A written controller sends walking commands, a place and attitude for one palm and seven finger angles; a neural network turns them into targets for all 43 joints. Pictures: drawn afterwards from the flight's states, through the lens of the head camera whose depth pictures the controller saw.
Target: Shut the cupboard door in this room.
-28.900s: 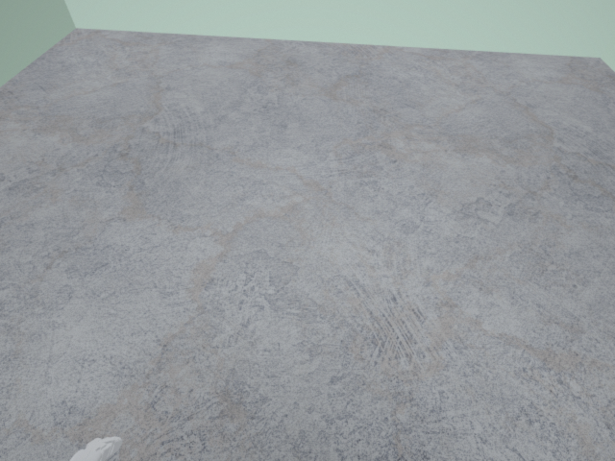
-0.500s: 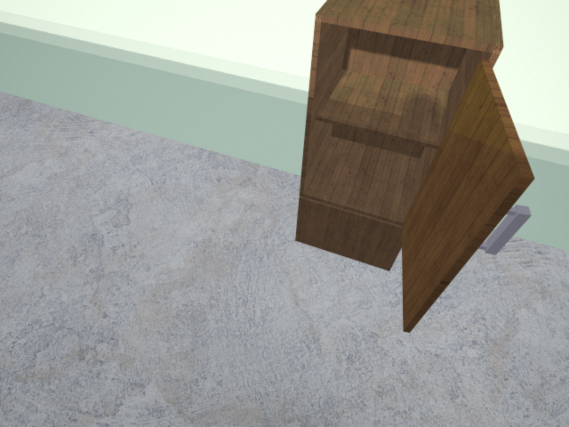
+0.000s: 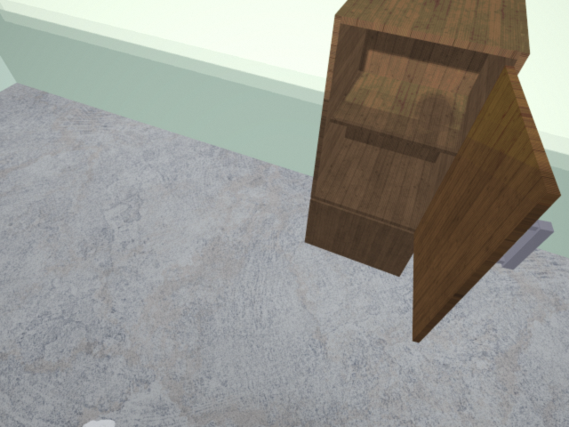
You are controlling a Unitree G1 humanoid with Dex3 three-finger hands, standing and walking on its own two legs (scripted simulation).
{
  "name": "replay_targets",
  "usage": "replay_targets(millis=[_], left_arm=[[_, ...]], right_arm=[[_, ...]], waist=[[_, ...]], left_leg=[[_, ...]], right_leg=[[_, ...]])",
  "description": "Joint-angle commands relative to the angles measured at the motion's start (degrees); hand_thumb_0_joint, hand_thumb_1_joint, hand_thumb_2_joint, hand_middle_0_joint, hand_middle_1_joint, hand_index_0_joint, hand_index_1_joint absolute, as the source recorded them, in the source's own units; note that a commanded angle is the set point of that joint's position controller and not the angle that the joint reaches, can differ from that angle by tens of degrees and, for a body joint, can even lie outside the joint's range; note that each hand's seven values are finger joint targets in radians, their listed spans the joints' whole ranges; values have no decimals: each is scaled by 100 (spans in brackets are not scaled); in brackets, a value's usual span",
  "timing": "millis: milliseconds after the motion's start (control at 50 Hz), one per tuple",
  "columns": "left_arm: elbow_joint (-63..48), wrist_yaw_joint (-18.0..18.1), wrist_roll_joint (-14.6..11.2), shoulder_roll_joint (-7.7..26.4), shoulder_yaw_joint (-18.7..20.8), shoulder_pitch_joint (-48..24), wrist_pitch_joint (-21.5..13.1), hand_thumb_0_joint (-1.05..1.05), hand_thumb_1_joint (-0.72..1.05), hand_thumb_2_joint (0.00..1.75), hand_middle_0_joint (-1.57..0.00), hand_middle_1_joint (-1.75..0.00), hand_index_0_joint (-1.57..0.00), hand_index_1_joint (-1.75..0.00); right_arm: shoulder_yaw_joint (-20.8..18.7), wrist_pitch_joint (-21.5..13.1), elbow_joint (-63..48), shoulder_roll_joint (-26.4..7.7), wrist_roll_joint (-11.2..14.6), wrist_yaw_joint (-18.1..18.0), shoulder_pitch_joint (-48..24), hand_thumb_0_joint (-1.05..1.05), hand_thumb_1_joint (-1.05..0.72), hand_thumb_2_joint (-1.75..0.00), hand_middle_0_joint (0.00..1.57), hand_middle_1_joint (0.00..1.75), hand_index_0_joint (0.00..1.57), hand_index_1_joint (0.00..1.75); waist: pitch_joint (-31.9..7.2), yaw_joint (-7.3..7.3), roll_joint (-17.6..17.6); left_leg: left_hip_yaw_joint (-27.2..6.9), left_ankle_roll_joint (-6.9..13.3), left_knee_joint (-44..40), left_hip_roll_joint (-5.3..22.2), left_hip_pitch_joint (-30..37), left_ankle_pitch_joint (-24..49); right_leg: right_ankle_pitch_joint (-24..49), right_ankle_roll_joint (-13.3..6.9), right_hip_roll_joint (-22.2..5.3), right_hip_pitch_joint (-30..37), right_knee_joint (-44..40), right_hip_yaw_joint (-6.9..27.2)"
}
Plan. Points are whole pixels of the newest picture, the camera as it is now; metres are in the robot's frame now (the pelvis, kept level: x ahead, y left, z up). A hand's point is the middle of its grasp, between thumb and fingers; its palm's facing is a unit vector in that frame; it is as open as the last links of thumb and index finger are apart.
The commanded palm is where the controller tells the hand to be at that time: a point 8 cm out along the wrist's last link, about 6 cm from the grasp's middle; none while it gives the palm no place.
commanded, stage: turn or walk to find it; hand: left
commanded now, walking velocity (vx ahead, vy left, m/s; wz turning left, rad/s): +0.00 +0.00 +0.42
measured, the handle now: (513, 243) +0.45 -0.39 -0.03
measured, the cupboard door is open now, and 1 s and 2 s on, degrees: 99 99 99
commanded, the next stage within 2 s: stand and wait in 0.12 s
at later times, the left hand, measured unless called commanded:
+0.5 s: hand out of the picture -0.01 +0.18 -0.18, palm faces +0.07 -0.97 -0.22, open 7.4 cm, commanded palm none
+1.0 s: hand out of the picture +0.05 +0.22 -0.17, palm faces -0.04 -0.95 -0.31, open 7.4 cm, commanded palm none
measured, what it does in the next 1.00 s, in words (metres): stands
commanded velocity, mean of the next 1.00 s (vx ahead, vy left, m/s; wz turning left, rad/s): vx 0.00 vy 0.00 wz -0.10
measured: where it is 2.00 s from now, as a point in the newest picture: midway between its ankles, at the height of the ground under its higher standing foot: outside the picture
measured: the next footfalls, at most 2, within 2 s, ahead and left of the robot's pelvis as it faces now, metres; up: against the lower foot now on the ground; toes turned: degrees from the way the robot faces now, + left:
right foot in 1.68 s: -0.03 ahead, -0.13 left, +0.00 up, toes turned -15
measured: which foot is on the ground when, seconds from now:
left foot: down 0.00-1.00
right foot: down 0.00-1.00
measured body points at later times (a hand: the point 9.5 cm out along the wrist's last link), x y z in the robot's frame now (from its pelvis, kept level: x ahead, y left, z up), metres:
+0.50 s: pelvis +0.00 -0.01 -0.01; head +0.03 +0.00 +0.44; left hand -0.01 +0.24 -0.16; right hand +0.05 -0.24 -0.16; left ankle -0.03 +0.12 -0.74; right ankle -0.02 -0.12 -0.74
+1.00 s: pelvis -0.02 -0.02 -0.01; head +0.01 -0.02 +0.44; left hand +0.06 +0.27 -0.14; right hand +0.05 -0.30 -0.14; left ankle -0.03 +0.12 -0.74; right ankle -0.02 -0.12 -0.75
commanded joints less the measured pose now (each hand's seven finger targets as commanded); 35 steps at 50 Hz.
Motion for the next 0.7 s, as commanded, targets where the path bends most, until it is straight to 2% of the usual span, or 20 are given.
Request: replay_targets(millis=[0, 80, 120, 160, 180, 200, 220, 260, 280, 300, 320, 380, 400, 460, 580, 680], left_arm=[[-322, 70, 6, 543, 158, 285, 21, 0, 90, 90, -20, -30, -20, -30], [-476, 96, 17, 552, 235, 434, 25, 0, 90, 90, -20, -30, -20, -30], [-526, 120, 22, 574, 276, 525, 15, 0, 90, 90, -20, -30, -20, -30], [-551, 137, 22, 552, 288, 533, 5, 0, 90, 90, -20, -30, -20, -30], [-581, 145, 18, 499, 275, 469, 13, 0, 90, 90, -20, -30, -20, -30], [-577, 146, 15, 382, 254, 424, 19, 0, 90, 90, -20, -30, -20, -30], [-581, 143, 9, 247, 231, 398, 27, 0, 90, 90, -20, -30, -20, -30], [-509, 140, 8, -26, 147, 476, 28, 0, 90, 90, -20, -30, -20, -30], [-428, 133, 15, -74, 125, 542, 21, 0, 90, 90, -20, -30, -20, -30], [-332, 133, 17, -136, 115, 659, 14, 0, 90, 90, -20, -30, -20, -30], [-235, 133, 29, -144, 111, 801, -2, 0, 90, 90, -20, -30, -20, -30], [-95, 122, 27, -26, 147, 883, -73, 0, 90, 90, -20, -30, -20, -30], [-78, 118, 19, 1, 146, 846, -89, 0, 90, 90, -20, -30, -20, -30], [-58, 102, 19, 124, 175, 777, -125, 0, 90, 90, -20, -30, -20, -30], [-25, 67, 22, 332, 219, 662, -158, 0, 90, 90, -20, -30, -20, -30], [-79, 32, 19, 643, 287, 433, -202, 0, 90, 90, -20, -30, -20, -30]], right_arm=[[-134, 43, -338, -507, -19, 0, 152, 0, -90, -90, 20, 30, 20, 30], [-215, 75, -500, -480, -12, -4, 261, 0, -90, -90, 20, 30, 20, 30], [-236, 82, -544, -347, -10, -6, 336, 0, -90, -90, 20, 30, 20, 30], [-245, 75, -526, -208, -4, -16, 472, 0, -90, -90, 20, 30, 20, 30], [-249, 75, -509, -190, -1, -26, 552, 0, -90, -90, 20, 30, 20, 30], [-249, 65, -461, -134, -5, -26, 616, 0, -90, -90, 20, 30, 20, 30], [-239, 46, -416, -144, -20, -31, 661, 0, -90, -90, 20, 30, 20, 30], [-249, -4, -336, -245, 0, -64, 647, 0, -90, -90, 20, 30, 20, 30], [-255, -20, -309, -232, 19, -80, 643, 0, -90, -90, 20, 30, 20, 30], [-241, -35, -272, -187, 20, -100, 600, 0, -90, -90, 20, 30, 20, 30], [-239, -48, -256, -113, 25, -106, 575, 0, -90, -90, 20, 30, 20, 30], [-207, -44, -188, 99, 32, -105, 698, 0, -90, -90, 20, 30, 20, 30], [-197, -43, -146, 121, 26, -109, 728, 0, -90, -90, 20, 30, 20, 30], [-205, -79, -73, -35, 26, -118, 698, 0, -90, -90, 20, 30, 20, 30], [-209, -99, -74, -283, 30, -119, 526, 0, -90, -90, 20, 30, 20, 30], [-226, -137, -116, -600, 17, -110, 363, 0, -90, -90, 20, 30, 20, 30]], waist=[[-495, 58, 354], [-640, 92, 142], [-718, 95, -189], [-787, 51, -374], [-733, 7, -354], [-669, -32, -160], [-603, -58, 152], [-503, 21, 727], [-423, 69, 731], [-348, 113, 666], [-411, 146, 561], [-432, 53, -110], [-371, 19, -104], [-362, 14, 135], [-70, 45, 101], [-218, 60, 131]], left_leg=[[-559, 46, 155, 763, -350, 2019], [-633, 67, 567, 674, -661, 2182], [-432, -27, 923, 481, -830, 1955], [-264, -101, 1149, 370, -679, 1719], [-294, -96, 1103, 400, -576, 1741], [-442, -55, 912, 476, -423, 1865], [-698, 38, 611, 661, -349, 2075], [-1328, 406, 85, 1053, -276, 2421], [-1453, 501, -12, 1103, -324, 2479], [-1369, 496, -10, 1061, -421, 2338], [-1178, 410, 54, 940, -463, 2124], [-588, 67, 316, 539, -504, 1451], [-503, 31, 281, 514, -425, 1371], [-539, 65, 140, 588, -265, 1432], [-548, 68, -76, 604, -306, 1003], [-545, 69, -173, 636, -205, 1030]], right_leg=[[1642, 2, -745, 242, 340, 213], [1914, -75, -870, 377, 580, 207], [2136, -270, -1139, 491, 535, 404], [2268, -450, -1344, 371, 488, 503], [2151, -447, -1286, 208, 536, 416], [1863, -360, -1121, -4, 640, 293], [1468, -181, -828, -153, 837, 75], [382, 126, -381, -307, 1022, -160], [-49, 136, -315, -264, 919, -112], [-92, 124, -337, -147, 700, -52], [223, 97, -420, 55, 430, 5], [1179, -124, -790, 260, 90, 278], [1248, -166, -842, 179, 58, 305], [1193, -148, -736, 154, 5, 262], [726, -178, -701, 104, -357, 336], [827, -225, -717, 285, -483, 390]])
